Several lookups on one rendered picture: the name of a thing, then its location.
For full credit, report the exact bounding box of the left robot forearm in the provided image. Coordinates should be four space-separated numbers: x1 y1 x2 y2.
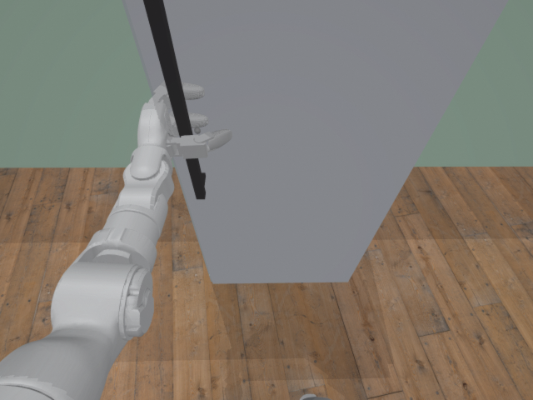
51 145 174 328

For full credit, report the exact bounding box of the left robot hand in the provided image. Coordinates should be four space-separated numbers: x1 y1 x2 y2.
137 81 232 160

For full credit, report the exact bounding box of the robot left upper arm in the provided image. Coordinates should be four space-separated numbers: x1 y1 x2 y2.
0 262 154 400

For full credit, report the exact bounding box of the fridge door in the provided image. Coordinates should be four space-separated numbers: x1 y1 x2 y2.
125 0 509 284

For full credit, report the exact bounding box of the handle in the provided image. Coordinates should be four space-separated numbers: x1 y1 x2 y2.
143 0 206 199

